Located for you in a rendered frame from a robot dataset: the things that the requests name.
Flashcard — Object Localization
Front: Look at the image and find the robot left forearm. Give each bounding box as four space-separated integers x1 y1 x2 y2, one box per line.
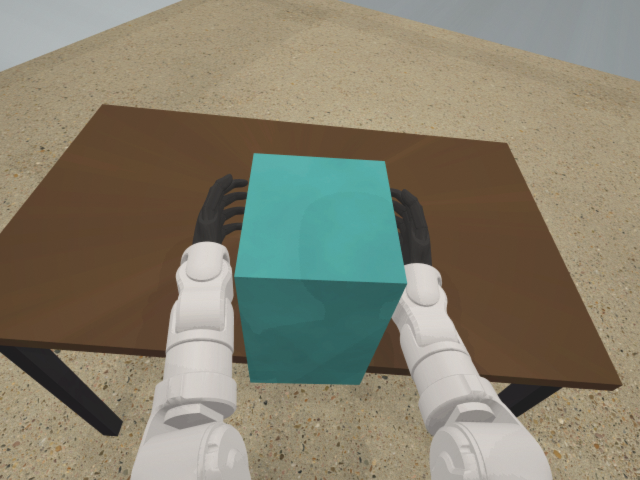
130 242 237 480

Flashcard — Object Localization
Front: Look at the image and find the robot right forearm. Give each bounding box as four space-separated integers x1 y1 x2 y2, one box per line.
391 263 553 480

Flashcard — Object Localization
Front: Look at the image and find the table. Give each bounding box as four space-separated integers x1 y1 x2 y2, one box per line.
0 104 623 436

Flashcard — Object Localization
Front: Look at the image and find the robot left hand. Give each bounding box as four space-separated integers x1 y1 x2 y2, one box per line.
192 174 248 245

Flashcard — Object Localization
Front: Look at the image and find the robot right hand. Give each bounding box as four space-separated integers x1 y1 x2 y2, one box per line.
390 188 432 266

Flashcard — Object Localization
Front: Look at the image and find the right robot upper arm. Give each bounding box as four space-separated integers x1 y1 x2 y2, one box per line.
429 422 552 480

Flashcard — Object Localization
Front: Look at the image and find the left robot upper arm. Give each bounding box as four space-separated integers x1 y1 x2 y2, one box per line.
132 421 251 480

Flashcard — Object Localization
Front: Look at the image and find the carton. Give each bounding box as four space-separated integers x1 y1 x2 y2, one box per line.
234 153 407 385

